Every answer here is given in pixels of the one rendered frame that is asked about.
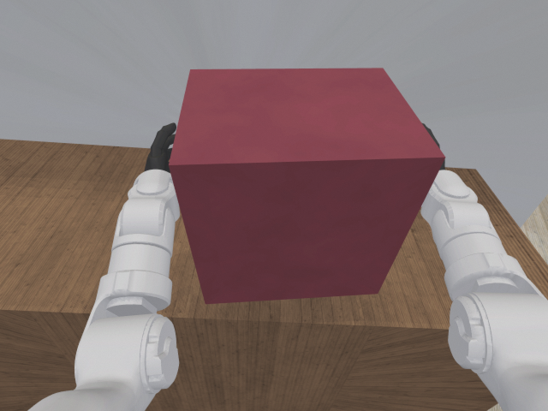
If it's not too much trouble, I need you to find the robot right forearm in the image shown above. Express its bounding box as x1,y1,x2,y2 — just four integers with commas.
420,170,548,301

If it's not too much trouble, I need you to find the pedestal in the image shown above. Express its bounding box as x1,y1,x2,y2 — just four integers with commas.
0,139,548,411

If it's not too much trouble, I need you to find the carton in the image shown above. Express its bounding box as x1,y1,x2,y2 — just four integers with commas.
169,68,445,304

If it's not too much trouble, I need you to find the left robot hand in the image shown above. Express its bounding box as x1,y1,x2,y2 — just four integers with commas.
144,122,176,173

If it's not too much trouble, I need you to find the robot left forearm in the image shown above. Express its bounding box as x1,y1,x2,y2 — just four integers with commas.
74,170,180,385

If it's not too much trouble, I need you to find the robot right upper arm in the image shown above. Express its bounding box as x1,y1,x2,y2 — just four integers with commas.
448,292,548,411

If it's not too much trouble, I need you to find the robot left upper arm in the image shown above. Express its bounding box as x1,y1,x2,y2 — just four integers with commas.
27,313,179,411

